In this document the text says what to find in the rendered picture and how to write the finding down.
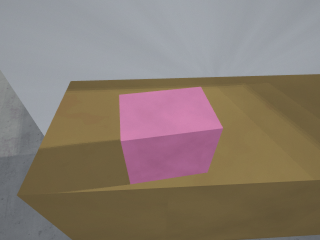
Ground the pedestal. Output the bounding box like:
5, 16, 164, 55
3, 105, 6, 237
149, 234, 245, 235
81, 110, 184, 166
17, 74, 320, 240

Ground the carton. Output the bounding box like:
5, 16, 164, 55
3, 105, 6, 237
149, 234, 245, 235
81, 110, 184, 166
119, 87, 223, 184

